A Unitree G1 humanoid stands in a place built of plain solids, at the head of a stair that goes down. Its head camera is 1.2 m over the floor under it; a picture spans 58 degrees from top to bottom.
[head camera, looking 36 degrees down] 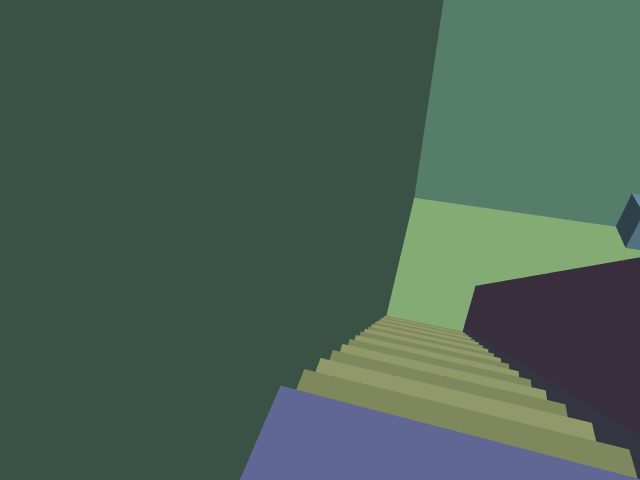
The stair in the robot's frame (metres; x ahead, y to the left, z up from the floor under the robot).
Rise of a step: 0.21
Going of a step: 0.23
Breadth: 1.14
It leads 16 degrees to the right of straight ahead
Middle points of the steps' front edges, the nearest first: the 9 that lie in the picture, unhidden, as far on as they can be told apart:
0.69 -0.42 0.00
0.92 -0.48 -0.21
1.14 -0.55 -0.42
1.36 -0.62 -0.63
1.59 -0.68 -0.84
1.81 -0.75 -1.05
2.03 -0.81 -1.27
2.26 -0.88 -1.48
2.48 -0.95 -1.69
